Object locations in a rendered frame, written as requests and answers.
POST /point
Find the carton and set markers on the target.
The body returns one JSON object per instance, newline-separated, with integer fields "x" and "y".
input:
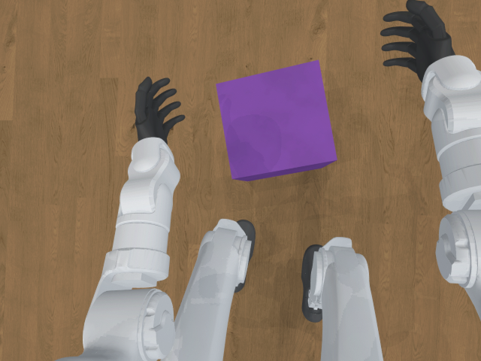
{"x": 276, "y": 122}

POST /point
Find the robot right forearm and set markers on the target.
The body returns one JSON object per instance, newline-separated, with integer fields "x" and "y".
{"x": 451, "y": 89}

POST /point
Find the robot right thigh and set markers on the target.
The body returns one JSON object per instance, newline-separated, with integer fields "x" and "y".
{"x": 349, "y": 324}

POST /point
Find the robot left upper arm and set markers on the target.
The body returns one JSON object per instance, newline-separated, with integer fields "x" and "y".
{"x": 128, "y": 325}

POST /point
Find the robot left hand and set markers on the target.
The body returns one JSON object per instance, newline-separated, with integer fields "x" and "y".
{"x": 149, "y": 119}

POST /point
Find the robot left thigh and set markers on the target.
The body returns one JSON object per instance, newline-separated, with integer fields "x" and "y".
{"x": 202, "y": 319}

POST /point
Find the robot thigh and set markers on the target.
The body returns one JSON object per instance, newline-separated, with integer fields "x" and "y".
{"x": 202, "y": 319}
{"x": 349, "y": 324}

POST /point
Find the robot right hand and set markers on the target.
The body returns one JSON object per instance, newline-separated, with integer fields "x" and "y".
{"x": 432, "y": 42}

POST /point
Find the robot right upper arm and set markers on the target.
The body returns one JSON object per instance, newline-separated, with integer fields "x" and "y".
{"x": 458, "y": 252}

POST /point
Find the robot left forearm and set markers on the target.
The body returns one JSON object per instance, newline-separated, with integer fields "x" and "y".
{"x": 139, "y": 255}

